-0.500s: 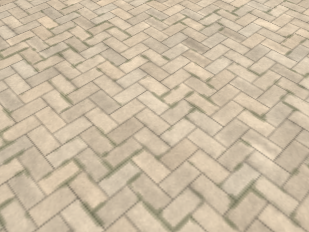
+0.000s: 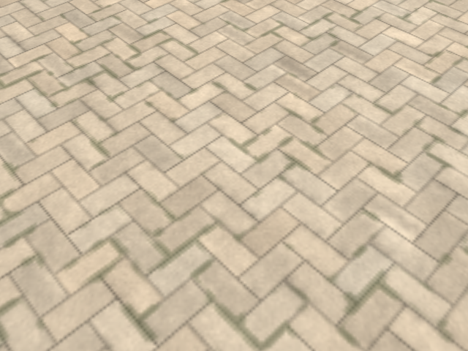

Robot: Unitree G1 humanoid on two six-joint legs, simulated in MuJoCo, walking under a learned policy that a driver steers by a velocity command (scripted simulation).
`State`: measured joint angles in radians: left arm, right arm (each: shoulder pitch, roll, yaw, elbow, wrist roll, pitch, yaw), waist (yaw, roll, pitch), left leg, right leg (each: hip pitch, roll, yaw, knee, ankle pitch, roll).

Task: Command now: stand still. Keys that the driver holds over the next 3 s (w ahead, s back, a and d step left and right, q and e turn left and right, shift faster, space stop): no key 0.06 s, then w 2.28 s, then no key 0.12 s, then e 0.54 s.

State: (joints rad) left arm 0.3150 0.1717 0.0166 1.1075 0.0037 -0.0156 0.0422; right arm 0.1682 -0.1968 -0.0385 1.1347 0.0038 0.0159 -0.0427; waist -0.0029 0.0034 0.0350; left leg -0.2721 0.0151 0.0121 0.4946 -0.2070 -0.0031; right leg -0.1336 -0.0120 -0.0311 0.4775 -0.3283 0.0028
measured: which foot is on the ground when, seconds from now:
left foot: down 0.00-0.82, up 0.84-1.00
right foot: down 0.00-0.34, up 0.36-0.78, down 0.80-1.00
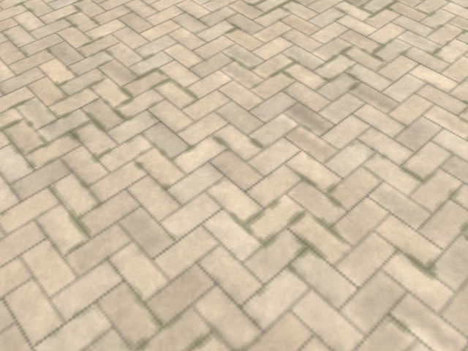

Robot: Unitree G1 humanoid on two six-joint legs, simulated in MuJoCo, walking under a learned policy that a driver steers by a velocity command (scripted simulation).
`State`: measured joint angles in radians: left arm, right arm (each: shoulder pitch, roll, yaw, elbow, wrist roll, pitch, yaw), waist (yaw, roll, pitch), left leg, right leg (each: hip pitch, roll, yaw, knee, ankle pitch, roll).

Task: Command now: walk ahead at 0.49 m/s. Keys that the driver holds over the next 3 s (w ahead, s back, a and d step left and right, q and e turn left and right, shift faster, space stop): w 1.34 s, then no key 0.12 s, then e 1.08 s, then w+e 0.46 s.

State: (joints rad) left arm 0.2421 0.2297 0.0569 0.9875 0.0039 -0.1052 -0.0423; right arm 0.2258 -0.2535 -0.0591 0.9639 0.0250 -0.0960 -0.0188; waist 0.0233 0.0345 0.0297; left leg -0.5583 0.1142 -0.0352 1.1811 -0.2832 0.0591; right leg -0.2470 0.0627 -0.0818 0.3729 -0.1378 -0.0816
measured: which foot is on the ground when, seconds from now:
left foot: up 0.00-0.34, down 0.36-0.90, up 0.92-1.00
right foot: down 0.00-0.38, up 0.40-0.88, down 0.90-1.00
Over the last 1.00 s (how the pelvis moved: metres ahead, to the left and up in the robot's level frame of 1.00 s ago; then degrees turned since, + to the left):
0.40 -0.03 0.00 0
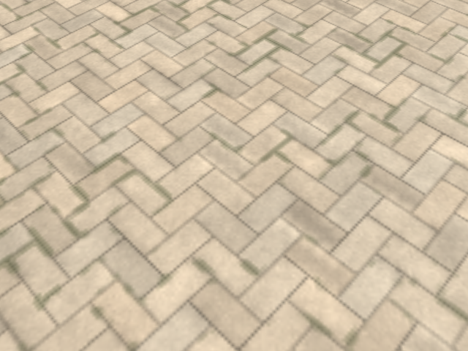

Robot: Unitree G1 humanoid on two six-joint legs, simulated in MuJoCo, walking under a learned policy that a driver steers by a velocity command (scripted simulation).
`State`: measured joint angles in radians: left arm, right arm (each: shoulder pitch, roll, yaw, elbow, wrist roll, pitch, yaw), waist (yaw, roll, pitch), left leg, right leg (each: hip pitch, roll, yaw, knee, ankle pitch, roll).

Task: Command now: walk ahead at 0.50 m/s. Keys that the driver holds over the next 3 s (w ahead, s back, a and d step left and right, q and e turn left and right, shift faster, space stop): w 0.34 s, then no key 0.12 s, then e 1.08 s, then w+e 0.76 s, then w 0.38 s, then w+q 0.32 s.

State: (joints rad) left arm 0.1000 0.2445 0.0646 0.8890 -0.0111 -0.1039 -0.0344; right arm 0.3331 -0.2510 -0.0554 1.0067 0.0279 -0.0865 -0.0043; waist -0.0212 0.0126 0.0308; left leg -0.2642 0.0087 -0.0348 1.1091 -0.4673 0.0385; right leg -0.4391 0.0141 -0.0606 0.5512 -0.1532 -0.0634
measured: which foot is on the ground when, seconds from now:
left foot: up 0.00-0.44, down 0.46-0.96, up 0.98-1.00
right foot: down 0.00-0.46, up 0.48-0.94, down 0.96-1.00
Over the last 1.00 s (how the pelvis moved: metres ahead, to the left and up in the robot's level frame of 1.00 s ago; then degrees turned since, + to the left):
0.59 0.01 -0.01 -1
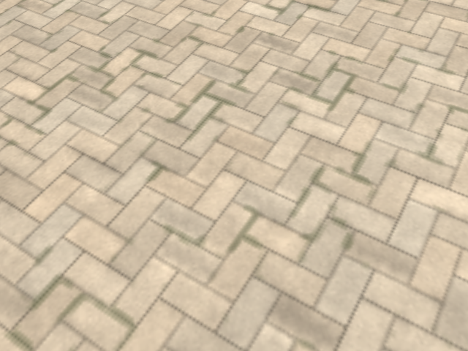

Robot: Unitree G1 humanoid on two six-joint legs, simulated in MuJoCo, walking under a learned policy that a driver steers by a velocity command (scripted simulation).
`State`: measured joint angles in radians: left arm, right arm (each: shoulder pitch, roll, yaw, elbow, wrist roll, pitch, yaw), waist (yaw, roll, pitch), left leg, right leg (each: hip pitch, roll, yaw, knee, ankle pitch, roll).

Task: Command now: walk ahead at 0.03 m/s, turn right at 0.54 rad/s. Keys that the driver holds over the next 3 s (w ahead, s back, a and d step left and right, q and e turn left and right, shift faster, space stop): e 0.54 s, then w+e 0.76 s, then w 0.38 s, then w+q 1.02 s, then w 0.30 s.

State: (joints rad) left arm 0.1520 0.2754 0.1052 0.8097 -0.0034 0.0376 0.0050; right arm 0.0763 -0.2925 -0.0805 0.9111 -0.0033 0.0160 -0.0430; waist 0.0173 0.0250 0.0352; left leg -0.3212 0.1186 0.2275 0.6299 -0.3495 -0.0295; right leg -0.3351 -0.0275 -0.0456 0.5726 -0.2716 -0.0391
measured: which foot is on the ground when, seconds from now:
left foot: up 0.00-0.42, down 0.44-0.90, up 0.92-1.00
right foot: down 0.00-0.44, up 0.46-0.88, down 0.90-1.00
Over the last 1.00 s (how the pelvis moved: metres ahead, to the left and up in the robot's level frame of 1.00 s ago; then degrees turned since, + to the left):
0.36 0.01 0.00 -14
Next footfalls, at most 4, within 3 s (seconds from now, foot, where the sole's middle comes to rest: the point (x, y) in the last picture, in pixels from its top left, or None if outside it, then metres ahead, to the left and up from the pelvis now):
0.44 left None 0.11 0.12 -0.77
0.90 right None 0.05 -0.17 -0.77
1.38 left None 0.45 -0.25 -0.77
1.86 right None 0.41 -0.63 -0.77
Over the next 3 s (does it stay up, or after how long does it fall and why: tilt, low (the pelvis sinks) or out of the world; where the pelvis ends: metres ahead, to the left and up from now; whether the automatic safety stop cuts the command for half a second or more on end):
stays up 0.92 -0.79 0.00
